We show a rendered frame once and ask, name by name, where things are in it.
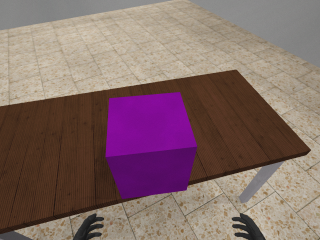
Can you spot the table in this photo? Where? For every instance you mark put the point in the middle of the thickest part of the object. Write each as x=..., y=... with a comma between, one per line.
x=53, y=151

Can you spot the carton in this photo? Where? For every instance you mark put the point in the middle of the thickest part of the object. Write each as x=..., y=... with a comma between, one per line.
x=150, y=145

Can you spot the right robot hand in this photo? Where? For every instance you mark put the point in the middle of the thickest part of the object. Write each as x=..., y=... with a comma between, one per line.
x=253, y=232

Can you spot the left robot hand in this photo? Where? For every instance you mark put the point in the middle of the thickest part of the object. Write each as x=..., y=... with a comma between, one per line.
x=86, y=227

